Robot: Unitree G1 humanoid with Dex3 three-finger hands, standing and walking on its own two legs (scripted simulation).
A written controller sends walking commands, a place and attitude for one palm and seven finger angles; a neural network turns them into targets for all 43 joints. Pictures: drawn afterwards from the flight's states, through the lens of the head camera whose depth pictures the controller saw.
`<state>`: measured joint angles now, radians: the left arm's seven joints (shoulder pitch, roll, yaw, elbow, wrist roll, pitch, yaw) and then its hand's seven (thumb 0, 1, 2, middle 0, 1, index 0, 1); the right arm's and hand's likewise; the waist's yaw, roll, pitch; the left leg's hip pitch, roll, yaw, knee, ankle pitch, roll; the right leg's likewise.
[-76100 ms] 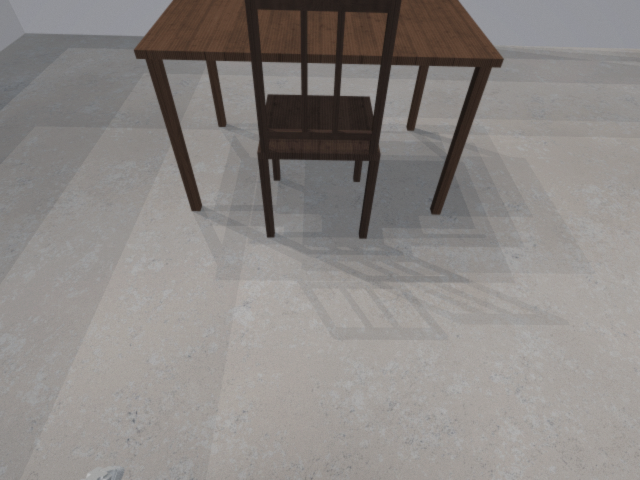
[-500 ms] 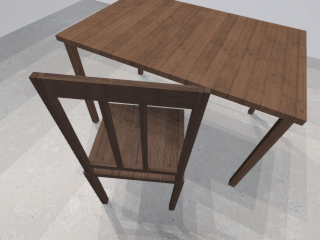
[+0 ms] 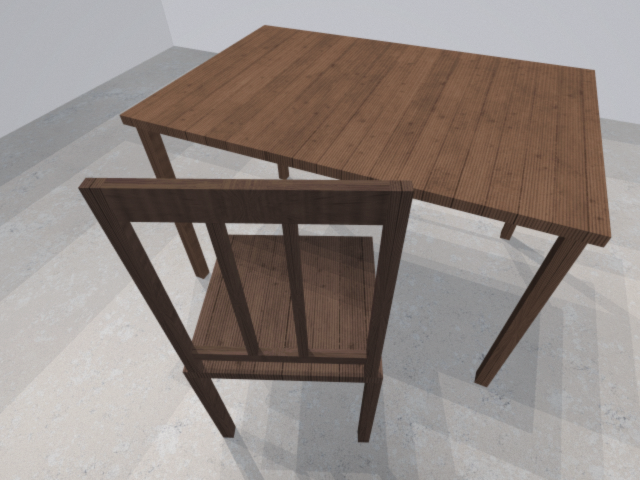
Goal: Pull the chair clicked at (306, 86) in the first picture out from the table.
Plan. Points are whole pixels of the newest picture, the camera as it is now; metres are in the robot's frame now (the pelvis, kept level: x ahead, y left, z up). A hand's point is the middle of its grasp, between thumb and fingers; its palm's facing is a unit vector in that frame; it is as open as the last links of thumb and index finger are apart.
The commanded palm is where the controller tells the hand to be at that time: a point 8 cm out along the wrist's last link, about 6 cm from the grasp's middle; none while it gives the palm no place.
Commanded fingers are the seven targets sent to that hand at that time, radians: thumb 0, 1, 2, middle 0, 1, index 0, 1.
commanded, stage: come to a stop and stand still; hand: left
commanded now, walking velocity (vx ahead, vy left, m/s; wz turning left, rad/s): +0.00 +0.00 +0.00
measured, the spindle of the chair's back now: (237, 298) +0.41 +0.17 -0.06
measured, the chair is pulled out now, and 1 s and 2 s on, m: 0.25 0.25 0.25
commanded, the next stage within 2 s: look again from close up in 0.78 s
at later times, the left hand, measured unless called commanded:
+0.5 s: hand out of the picture +0.03 +0.17 -0.17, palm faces +0.00 -0.98 -0.21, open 7.3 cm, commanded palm none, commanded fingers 0.00 0.90 0.90 -0.20 -0.30 -0.20 -0.30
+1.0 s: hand out of the picture +0.02 +0.15 -0.17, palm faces +0.00 -0.98 -0.20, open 7.4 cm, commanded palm none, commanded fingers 0.00 0.90 0.90 -0.20 -0.30 -0.20 -0.30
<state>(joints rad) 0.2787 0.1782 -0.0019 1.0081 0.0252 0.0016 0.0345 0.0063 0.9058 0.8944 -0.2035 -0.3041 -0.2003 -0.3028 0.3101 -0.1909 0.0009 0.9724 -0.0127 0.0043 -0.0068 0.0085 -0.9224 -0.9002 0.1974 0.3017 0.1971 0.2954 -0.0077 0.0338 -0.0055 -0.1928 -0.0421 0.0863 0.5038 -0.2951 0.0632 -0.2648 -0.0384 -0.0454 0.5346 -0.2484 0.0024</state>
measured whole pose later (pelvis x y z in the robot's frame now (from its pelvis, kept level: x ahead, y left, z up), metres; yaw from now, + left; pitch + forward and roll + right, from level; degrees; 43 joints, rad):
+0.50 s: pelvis +0.02 +0.00 +0.00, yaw -1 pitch -1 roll +1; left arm 0.29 0.13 -0.01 1.10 0.02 -0.01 0.04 0.01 0.92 0.89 -0.20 -0.30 -0.20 -0.30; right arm 0.29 -0.16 0.02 1.11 -0.01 -0.03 -0.02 0.01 -0.90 -0.90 0.20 0.30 0.20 0.30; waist 0.00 0.03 0.03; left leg -0.11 -0.04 0.10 0.42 -0.29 0.05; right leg -0.21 -0.03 -0.03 0.49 -0.26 0.00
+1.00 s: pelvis +0.02 -0.02 +0.01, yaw -1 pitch -2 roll +1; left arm 0.30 0.14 -0.02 1.11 0.02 -0.02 0.04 0.01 0.91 0.89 -0.20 -0.30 -0.20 -0.30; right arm 0.29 -0.14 0.02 1.15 0.00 -0.03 -0.02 0.01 -0.90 -0.90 0.20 0.30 0.20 0.30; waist 0.00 0.01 0.03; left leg -0.09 -0.01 0.09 0.39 -0.27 0.03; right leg -0.18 0.00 -0.04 0.45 -0.24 -0.03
